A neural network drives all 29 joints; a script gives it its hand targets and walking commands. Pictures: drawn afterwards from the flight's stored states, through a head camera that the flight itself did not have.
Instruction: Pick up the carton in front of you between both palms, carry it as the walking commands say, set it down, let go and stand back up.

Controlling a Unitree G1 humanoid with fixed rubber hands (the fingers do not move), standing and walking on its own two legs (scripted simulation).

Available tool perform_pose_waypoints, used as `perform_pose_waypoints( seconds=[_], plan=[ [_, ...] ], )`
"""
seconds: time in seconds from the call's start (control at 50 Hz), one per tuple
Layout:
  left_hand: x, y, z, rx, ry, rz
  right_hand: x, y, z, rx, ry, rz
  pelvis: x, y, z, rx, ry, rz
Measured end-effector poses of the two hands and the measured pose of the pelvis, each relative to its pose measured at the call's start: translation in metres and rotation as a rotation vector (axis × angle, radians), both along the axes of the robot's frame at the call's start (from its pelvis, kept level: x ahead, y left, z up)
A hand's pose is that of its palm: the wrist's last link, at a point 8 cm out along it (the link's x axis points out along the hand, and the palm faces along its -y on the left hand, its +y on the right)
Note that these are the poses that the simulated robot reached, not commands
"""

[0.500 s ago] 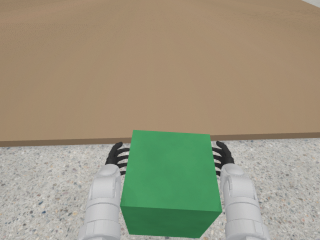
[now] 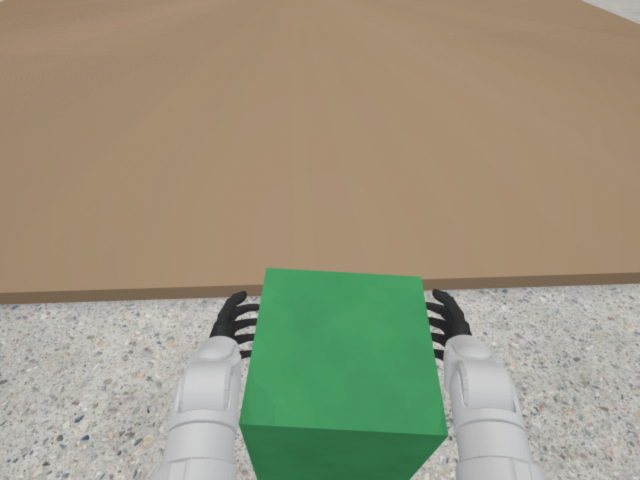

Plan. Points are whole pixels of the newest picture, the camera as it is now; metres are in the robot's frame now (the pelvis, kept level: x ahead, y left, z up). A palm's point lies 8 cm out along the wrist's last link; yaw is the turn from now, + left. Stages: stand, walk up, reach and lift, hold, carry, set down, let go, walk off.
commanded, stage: reach and lift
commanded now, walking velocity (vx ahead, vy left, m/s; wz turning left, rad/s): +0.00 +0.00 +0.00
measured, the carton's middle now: (336, 383) +0.28 +0.00 -0.04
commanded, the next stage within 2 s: hold in 0.20 s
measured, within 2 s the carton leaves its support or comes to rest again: neither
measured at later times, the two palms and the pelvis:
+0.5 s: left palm (221, 350) +0.28 +0.15 +0.05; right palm (465, 349) +0.28 -0.15 +0.06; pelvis -0.01 +0.00 +0.00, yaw +0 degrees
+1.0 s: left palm (221, 343) +0.28 +0.15 +0.05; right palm (463, 344) +0.29 -0.15 +0.06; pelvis -0.01 +0.00 +0.00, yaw +0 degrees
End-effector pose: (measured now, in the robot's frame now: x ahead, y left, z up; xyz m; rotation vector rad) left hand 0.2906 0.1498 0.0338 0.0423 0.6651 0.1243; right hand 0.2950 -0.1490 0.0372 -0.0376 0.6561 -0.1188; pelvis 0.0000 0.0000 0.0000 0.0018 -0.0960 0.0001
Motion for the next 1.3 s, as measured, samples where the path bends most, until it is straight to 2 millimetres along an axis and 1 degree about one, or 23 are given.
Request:
perform_pose_waypoints(
  seconds=[0.24,0.36,0.4,0.54,0.7,1.0,1.16,1.3],
  plan=[
    [-0.004,-0.002,0.006,0.0,-0.006,0.004,-0.003,-0.001,0.006,0.002,-0.006,0.003,-0.001,-0.003,0.0,0.0,-0.014,0.003],
    [-0.009,-0.002,0.02,-0.003,-0.043,0.004,-0.008,-0.002,0.021,0.003,-0.044,0.002,-0.002,-0.003,0.001,-0.001,-0.028,0.006],
    [-0.01,-0.003,0.022,-0.003,-0.038,0.003,-0.01,-0.002,0.022,0.005,-0.038,0.0,-0.003,-0.003,0.001,-0.001,-0.038,0.006],
    [-0.016,-0.003,0.017,-0.011,-0.006,0.003,-0.016,-0.002,0.018,0.01,-0.007,-0.009,-0.012,-0.002,0.0,-0.001,-0.054,0.003],
    [-0.013,-0.001,0.02,-0.024,-0.022,0.013,-0.014,-0.001,0.02,0.023,-0.022,-0.018,-0.017,-0.001,-0.001,-0.001,-0.051,0.0],
    [-0.008,-0.001,0.02,-0.009,-0.015,0.0,-0.009,-0.001,0.02,0.008,-0.015,-0.01,-0.008,0.0,0.001,0.0,-0.046,-0.002],
    [-0.008,-0.002,0.018,0.0,-0.009,-0.004,-0.009,-0.002,0.018,0.0,-0.01,-0.002,-0.003,-0.001,0.001,0.0,-0.044,0.0],
    [-0.01,-0.003,0.018,0.003,-0.007,-0.003,-0.011,-0.003,0.017,0.0,-0.009,0.002,-0.003,-0.003,0.001,0.0,-0.043,0.002]
  ],
)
